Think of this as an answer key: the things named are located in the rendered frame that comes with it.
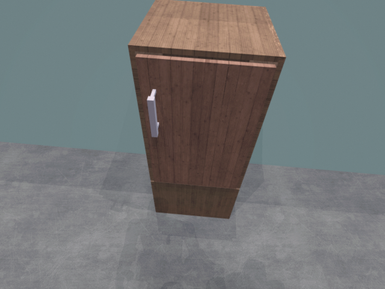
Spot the handle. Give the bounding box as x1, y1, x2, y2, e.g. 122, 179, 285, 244
147, 89, 159, 137

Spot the cupboard door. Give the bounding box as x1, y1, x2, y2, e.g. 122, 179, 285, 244
135, 54, 276, 189

